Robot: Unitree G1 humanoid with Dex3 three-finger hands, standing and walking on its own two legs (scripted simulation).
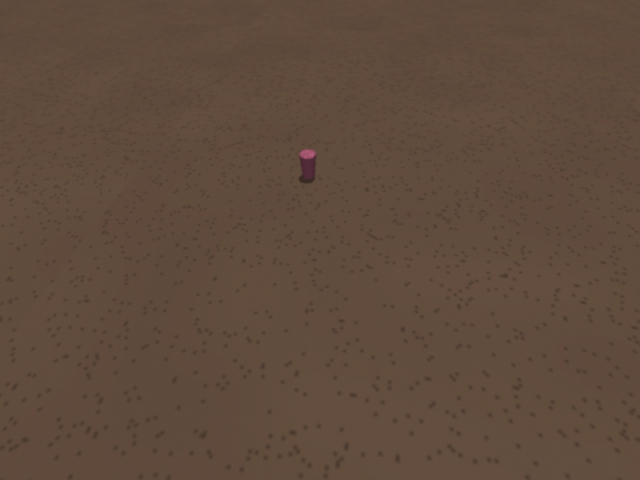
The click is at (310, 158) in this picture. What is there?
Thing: tapered cup
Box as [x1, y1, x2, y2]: [299, 149, 315, 178]
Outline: 306,149 302,150 299,153 303,176 305,178 311,178 314,175 315,152
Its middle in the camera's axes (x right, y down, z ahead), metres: -0.07 -0.40 +2.01
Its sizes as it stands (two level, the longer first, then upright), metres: 0.084 0.084 0.134
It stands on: the floor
